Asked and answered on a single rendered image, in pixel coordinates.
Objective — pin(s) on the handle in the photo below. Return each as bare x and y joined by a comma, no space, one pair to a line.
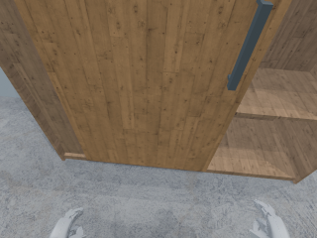
249,44

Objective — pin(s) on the left robot hand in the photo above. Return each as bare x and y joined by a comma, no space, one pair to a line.
63,227

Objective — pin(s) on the right robot hand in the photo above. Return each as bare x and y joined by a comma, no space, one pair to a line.
273,227

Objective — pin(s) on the wardrobe door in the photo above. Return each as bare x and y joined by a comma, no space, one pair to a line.
20,48
144,82

